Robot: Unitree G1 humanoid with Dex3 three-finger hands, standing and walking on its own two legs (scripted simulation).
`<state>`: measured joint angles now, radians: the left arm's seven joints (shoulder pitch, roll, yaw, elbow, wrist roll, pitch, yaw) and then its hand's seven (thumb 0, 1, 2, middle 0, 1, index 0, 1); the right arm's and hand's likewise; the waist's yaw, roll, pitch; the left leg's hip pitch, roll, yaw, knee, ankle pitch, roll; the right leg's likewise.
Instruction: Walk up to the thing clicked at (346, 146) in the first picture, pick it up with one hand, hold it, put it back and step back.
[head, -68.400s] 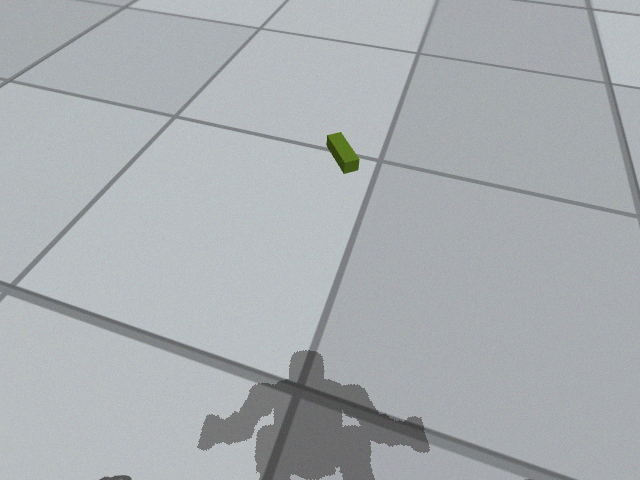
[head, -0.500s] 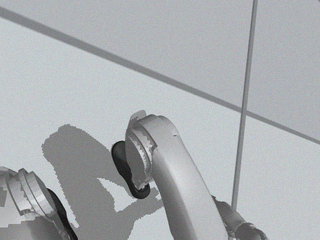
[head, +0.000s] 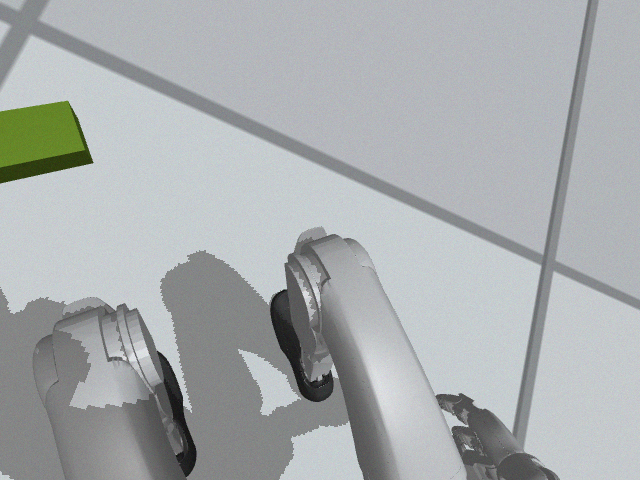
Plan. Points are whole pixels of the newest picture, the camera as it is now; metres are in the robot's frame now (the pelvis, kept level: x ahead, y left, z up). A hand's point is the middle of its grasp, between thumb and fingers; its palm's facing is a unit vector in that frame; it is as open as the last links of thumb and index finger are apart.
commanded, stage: withdraw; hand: left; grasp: from above
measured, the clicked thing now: out of the picture +0.54 +0.28 -0.32
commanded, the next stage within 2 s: home in 0.28 s
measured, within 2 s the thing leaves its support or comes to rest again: neither
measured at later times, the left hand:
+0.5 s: hand out of the picture +0.56 +0.32 -0.13, palm faces -0.40 -0.07 -0.91, open 13.1 cm
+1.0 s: hand out of the picture +0.37 +0.31 +0.03, palm faces -0.19 -0.68 -0.71, open 7.7 cm
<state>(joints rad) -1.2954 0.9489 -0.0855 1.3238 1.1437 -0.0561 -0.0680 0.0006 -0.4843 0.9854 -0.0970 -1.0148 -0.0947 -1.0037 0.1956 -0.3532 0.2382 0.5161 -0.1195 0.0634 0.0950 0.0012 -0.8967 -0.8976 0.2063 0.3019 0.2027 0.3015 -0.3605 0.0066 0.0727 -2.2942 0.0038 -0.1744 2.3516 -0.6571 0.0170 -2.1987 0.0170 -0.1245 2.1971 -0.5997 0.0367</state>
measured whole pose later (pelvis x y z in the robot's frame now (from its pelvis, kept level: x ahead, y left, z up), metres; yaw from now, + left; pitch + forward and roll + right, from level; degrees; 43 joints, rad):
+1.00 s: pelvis +0.01 +0.00 +0.14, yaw +7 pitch +33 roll -7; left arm -0.46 0.54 0.03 0.61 0.46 0.17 0.00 0.01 0.82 0.91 -0.22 -0.33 -0.21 -0.33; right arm 0.13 -0.29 0.01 0.57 0.02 0.04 0.01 0.01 -0.90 -0.90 0.21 0.30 0.20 0.30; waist -0.11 0.04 -0.19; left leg -1.84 0.00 -0.09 1.91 -0.64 0.01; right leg -1.79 -0.01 -0.06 1.82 -0.61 0.03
